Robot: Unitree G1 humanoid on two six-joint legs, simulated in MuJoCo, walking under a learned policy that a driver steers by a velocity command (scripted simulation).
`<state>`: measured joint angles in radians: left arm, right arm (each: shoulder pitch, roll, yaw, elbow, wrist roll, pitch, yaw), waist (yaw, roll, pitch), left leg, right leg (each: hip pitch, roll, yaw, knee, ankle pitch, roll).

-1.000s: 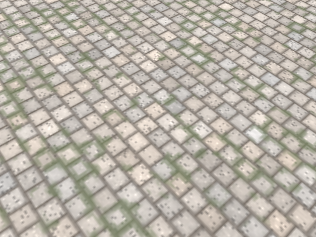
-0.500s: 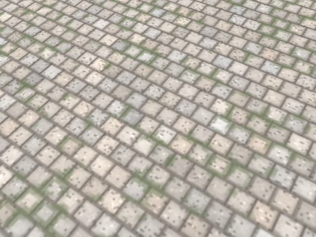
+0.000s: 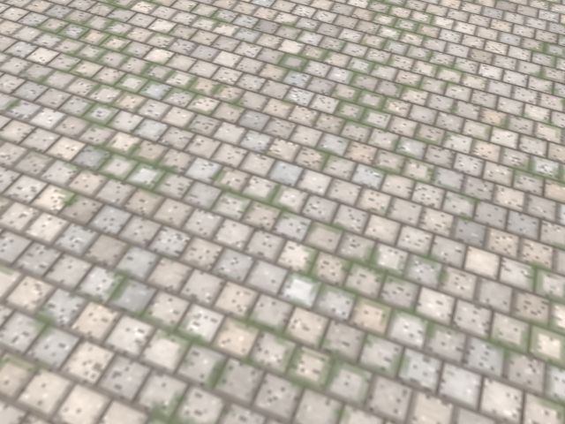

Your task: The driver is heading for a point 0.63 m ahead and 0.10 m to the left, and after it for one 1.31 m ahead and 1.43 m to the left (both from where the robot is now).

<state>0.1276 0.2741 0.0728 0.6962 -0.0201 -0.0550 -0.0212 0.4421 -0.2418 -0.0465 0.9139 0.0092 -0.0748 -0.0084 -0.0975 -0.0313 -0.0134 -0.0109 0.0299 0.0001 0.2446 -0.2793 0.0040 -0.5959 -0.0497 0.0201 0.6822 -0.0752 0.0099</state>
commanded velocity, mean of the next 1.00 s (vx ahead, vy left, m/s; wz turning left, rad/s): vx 0.43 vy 0.00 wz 0.32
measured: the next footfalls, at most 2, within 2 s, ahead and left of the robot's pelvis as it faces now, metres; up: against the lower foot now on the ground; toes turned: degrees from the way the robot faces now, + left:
right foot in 0.14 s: +0.21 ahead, -0.15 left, +0.00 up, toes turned -1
left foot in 0.66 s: +0.51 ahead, +0.12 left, +0.00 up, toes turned +14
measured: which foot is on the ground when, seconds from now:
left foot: down 0.00-0.14, up 0.16-0.64, down 0.66-1.00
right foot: up 0.00-0.12, down 0.14-0.64, up 0.66-1.00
